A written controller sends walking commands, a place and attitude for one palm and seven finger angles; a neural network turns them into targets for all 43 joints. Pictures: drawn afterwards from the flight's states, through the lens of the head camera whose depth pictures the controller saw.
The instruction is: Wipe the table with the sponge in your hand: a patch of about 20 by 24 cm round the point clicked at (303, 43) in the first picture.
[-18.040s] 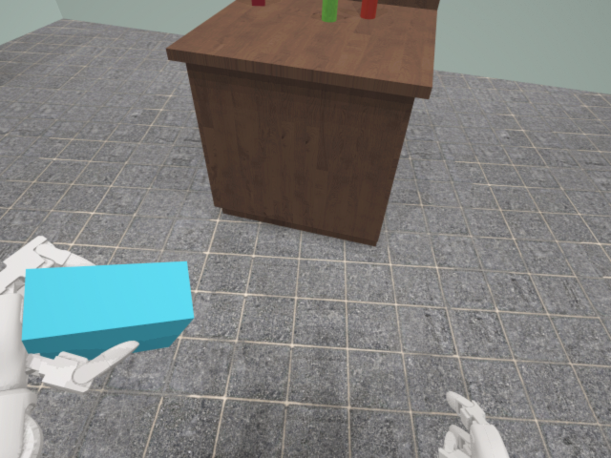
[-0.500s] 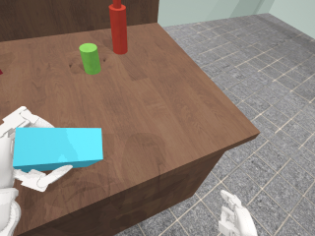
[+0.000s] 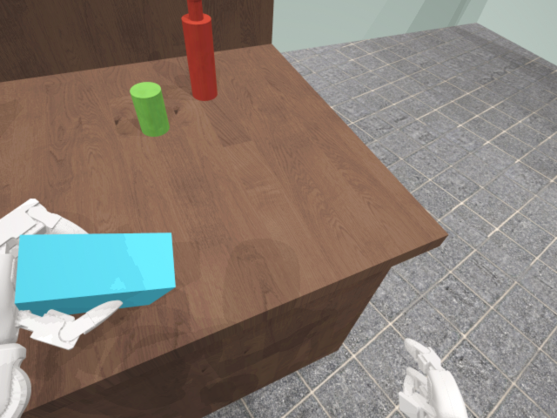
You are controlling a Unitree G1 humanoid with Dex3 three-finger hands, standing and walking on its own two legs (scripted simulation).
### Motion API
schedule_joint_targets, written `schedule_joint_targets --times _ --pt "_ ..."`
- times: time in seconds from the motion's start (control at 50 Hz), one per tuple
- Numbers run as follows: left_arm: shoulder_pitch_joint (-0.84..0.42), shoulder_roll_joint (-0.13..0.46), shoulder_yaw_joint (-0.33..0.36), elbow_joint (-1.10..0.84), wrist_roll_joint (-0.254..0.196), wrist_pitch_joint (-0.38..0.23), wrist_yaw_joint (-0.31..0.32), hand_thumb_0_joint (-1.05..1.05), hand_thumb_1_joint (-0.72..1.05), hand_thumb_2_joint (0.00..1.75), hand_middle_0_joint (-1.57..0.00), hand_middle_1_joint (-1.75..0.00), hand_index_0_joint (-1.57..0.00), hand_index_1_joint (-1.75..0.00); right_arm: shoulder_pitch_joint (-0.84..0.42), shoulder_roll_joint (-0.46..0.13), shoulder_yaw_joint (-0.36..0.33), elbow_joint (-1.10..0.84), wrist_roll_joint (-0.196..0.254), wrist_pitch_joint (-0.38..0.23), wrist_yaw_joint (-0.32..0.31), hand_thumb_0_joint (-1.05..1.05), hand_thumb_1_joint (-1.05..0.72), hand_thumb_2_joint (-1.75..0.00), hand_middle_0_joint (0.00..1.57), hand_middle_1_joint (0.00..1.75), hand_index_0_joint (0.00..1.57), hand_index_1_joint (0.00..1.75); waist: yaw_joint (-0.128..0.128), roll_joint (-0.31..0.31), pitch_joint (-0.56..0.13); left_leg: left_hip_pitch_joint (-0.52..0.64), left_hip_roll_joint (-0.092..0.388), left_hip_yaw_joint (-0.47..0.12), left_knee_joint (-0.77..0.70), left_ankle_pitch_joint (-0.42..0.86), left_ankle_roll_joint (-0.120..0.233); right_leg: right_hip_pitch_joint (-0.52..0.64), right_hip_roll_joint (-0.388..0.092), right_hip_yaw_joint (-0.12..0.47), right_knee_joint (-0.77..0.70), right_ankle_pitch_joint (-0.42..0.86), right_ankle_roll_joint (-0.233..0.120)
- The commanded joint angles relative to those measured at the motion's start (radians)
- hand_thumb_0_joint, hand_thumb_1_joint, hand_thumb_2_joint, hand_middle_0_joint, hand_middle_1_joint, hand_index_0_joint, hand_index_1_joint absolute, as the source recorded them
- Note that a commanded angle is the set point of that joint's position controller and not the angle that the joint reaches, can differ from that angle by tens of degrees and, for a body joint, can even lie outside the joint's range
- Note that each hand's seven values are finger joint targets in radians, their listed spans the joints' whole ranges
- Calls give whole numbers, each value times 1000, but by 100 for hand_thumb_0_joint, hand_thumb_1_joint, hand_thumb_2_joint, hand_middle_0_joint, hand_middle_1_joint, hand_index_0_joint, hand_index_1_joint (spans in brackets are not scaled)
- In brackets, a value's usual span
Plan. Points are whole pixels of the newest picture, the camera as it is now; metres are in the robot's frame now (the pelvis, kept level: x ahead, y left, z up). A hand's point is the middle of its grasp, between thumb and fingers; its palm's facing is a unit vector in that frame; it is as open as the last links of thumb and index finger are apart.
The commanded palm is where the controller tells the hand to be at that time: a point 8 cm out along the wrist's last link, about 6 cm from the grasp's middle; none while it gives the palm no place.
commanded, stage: shuffle to correct the standing spot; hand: left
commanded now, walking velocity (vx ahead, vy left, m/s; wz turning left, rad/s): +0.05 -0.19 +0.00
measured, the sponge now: (120, 275) +0.23 +0.21 +0.13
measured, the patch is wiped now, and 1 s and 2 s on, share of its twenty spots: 0.00 0.00 0.00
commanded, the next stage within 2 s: come to a stop and stand still in 1.04 s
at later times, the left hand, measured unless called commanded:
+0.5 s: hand (119, 261) +0.24 +0.20 +0.16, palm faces +0.37 -0.85 -0.37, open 9.9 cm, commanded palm +0.17 +0.23 +0.17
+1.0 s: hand (171, 254) +0.25 +0.15 +0.16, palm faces +0.37 -0.85 -0.37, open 9.9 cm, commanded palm +0.19 +0.19 +0.17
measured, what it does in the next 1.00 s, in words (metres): shifts its weight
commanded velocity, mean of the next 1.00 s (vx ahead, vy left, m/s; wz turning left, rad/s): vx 0.04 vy -0.19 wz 0.06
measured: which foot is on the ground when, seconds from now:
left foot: down 0.00-1.00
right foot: down 0.00-1.00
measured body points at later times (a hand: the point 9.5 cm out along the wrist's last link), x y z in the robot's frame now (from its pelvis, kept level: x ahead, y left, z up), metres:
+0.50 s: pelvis +0.02 -0.05 +0.00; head +0.04 -0.03 +0.45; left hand +0.21 +0.24 +0.18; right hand +0.20 -0.27 -0.08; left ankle +0.02 +0.06 -0.74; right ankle +0.02 -0.11 -0.74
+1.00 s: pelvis +0.03 -0.10 -0.01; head +0.06 -0.08 +0.44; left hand +0.22 +0.19 +0.18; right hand +0.20 -0.33 -0.09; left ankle +0.02 +0.06 -0.74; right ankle +0.02 -0.11 -0.74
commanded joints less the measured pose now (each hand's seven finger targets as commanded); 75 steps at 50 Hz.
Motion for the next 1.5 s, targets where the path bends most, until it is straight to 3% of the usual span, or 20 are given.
schedule_joint_targets --times 0.0,0.18,0.52,0.76,0.9,1.06,1.14,1.16,1.18,1.2,1.22,1.24,1.3,1.36,1.38,1.4,1.42,1.44,1.46,1.48 --pt "-76 171 111 -210 -13 -60 13 0 10 130 -120 -160 -120 -160 -86 -126 -59 -155 4 -55 -13 0 -90 -90 20 30 20 30 -6 85 -153 -12 143 -153 -136 59 -87 80 -66 101 -35 72 -11" --pt "-86 173 103 -206 -14 -43 7 0 10 130 -120 -160 -120 -160 -90 -119 -56 -163 5 -39 -13 0 -90 -90 20 30 20 30 -12 103 -116 -86 164 -201 -217 -153 -51 94 -44 70 -39 -56 -5" --pt "-46 193 133 -268 -53 -8 -5 0 10 130 -120 -160 -120 -160 -73 -130 -82 -164 10 -24 -9 0 -90 -90 20 30 20 30 -23 79 -205 20 171 -129 16 267 -51 94 -81 77 12 221 -32" --pt "-11 181 135 -282 -77 11 11 0 10 130 -120 -160 -120 -160 -85 -110 -69 -161 16 8 -10 0 -90 -90 20 30 20 30 -38 -11 -165 -30 100 -28 187 12 -44 6 -184 192 -76 144 -41" --pt "-46 219 163 -321 -61 4 9 0 10 130 -120 -160 -120 -160 -90 -131 -79 -166 5 18 -18 0 -90 -90 20 30 20 30 -26 146 -157 -12 215 -107 32 171 2 40 -69 89 34 211 81" --pt "48 185 148 -271 -62 28 -4 0 10 130 -120 -160 -120 -160 -63 -126 -88 -177 16 33 -1 0 -90 -90 20 30 20 30 -35 4 -234 -8 144 -14 172 193 -35 123 -123 107 23 422 31" --pt "66 227 194 -278 -74 17 7 0 10 130 -120 -160 -120 -160 -94 -112 -79 -177 23 35 -2 0 -90 -90 20 30 20 30 -33 -43 -183 -14 105 7 139 -23 -42 44 -163 165 -46 339 91" --pt "-909 911 691 -432 61 -82 -20 0 10 130 -120 -160 -120 -160 188 -115 -123 -66 -1 -76 -23 0 -90 -90 20 30 20 30 -64 -178 5 78 49 232 -19 -54 -81 -182 39 4 -50 727 374" --pt "-432 394 337 88 -21 -49 -79 0 10 130 -120 -160 -120 -160 77 -98 -120 -101 -8 -93 -21 0 -90 -90 20 30 20 30 -69 34 -174 191 144 103 -228 158 6 -149 15 -32 393 886 358" --pt "-174 346 338 -2 -56 -60 -52 0 10 130 -120 -160 -120 -160 50 -148 -141 -162 -1 -80 -9 0 -90 -90 20 30 20 30 -11 356 -247 225 358 -162 -38 419 143 -230 6 71 865 493 268" --pt "-121 234 222 34 -36 -48 -63 0 10 130 -120 -160 -120 -160 10 -126 -138 -139 -27 -57 9 0 -90 -90 20 30 20 30 -28 490 -253 305 488 -292 -9 610 225 -437 -1 181 1133 -275 128" --pt "-152 100 70 4 -33 -39 -95 0 10 130 -120 -160 -120 -160 -53 -121 -147 -153 -17 -53 22 0 -90 -90 20 30 20 30 -20 487 -185 361 484 -286 -24 599 233 -595 -17 222 1182 -356 78" --pt "22 124 104 -195 -28 -50 -79 0 10 130 -120 -160 -120 -160 -19 -149 -151 -221 14 -45 65 0 -90 -90 20 30 20 30 11 172 -146 19 376 -34 57 386 101 -391 -119 149 748 -347 17" --pt "63 228 180 -269 -17 -55 -19 0 10 130 -120 -160 -120 -160 56 -124 -123 -215 36 -70 70 0 -90 -90 20 30 20 30 19 -60 -226 -290 195 91 245 79 -7 159 2 -95 383 123 32" --pt "25 284 213 -257 -11 -49 -10 0 10 130 -120 -160 -120 -160 34 -105 -112 -215 38 -81 61 0 -90 -90 20 30 20 30 38 -169 -235 -316 137 87 434 -89 -31 174 -58 -27 247 147 21" --pt "-42 338 262 -251 -10 -43 -1 0 10 130 -120 -160 -120 -160 -8 -93 -105 -209 31 -92 45 0 -90 -90 20 30 20 30 37 -326 -218 -319 48 60 708 -322 -58 42 -201 214 75 221 -50" --pt "-113 368 296 -266 -12 -43 7 0 10 130 -120 -160 -120 -160 -40 -82 -79 -188 18 -102 25 0 -90 -90 20 30 20 30 35 -317 -221 -295 39 -44 876 -363 -52 -99 -311 374 -22 137 -111" --pt "-184 398 300 -232 -4 -36 19 0 10 130 -120 -160 -120 -160 -45 -83 -55 -153 10 -104 13 0 -90 -90 20 30 20 30 8 -122 -161 -230 79 -66 839 -349 -47 -263 -351 418 -81 -45 -142" --pt "-319 408 284 -234 -6 -42 23 0 10 130 -120 -160 -120 -160 -33 -73 -41 -137 4 -107 17 0 -90 -90 20 30 20 30 -39 -105 -34 -188 137 -60 759 -372 -59 -497 -370 469 -132 -376 -156" --pt "-362 324 252 -211 1 -42 15 0 10 130 -120 -160 -120 -160 -16 -111 -74 -115 7 -80 16 0 -90 -90 20 30 20 30 -23 -168 -64 -70 107 -80 676 -282 -52 -553 -323 447 -128 -476 -154"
